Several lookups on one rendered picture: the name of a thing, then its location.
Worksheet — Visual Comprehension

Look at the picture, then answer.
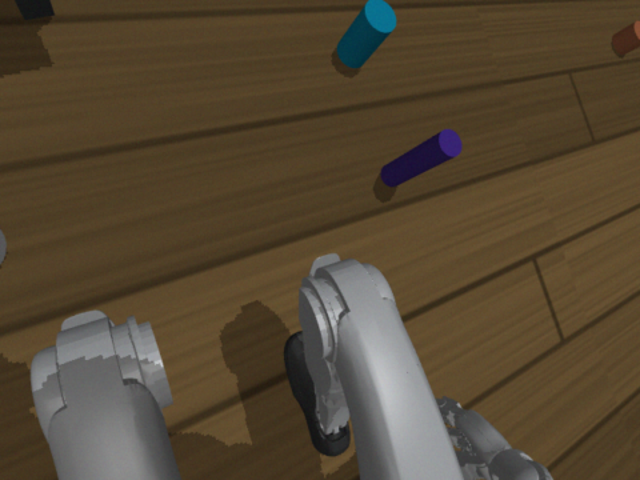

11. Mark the right robot foot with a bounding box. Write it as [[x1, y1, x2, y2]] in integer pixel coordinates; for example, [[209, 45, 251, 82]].
[[284, 331, 350, 457]]

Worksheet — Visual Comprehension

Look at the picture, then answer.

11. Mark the right robot hand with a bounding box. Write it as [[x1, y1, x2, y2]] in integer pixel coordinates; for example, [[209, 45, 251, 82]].
[[435, 396, 513, 480]]

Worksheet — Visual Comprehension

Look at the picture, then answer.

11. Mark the right robot arm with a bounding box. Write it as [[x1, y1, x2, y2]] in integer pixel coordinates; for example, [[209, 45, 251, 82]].
[[488, 449, 553, 480]]

